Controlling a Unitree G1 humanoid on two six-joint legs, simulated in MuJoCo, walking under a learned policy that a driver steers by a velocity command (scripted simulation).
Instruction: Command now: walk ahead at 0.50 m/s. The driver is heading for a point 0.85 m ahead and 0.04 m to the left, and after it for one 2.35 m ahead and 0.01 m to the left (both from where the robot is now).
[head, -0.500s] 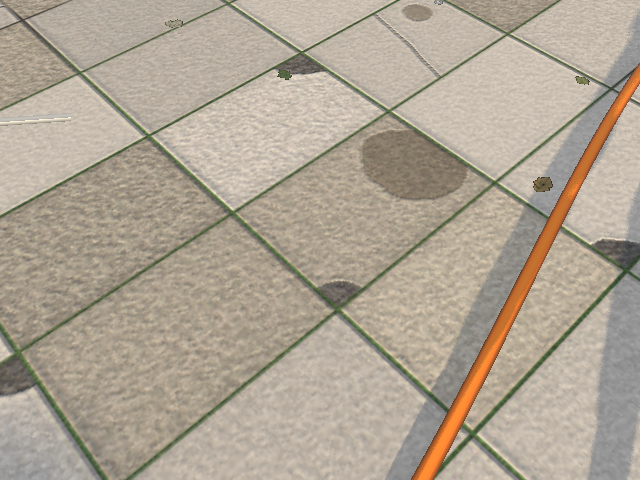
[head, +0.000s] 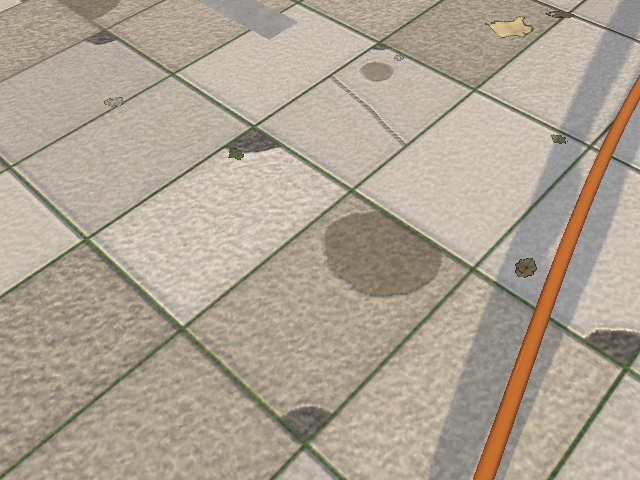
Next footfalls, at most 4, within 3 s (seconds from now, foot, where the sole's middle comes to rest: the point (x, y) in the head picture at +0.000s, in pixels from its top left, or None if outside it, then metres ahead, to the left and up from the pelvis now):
0.54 left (266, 471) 0.49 0.13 -0.76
1.10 right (371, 330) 0.79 -0.11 -0.76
1.54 left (270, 315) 0.85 0.12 -0.76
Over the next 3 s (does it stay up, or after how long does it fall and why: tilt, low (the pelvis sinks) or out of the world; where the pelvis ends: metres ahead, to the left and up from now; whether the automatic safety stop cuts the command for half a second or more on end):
stays up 0.80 0.00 0.02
